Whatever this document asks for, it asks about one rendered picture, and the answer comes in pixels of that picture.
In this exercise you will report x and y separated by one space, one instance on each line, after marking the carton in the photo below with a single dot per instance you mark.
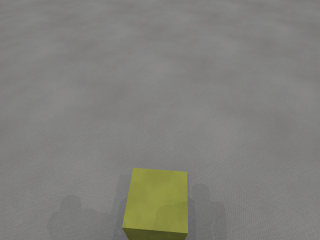
157 205

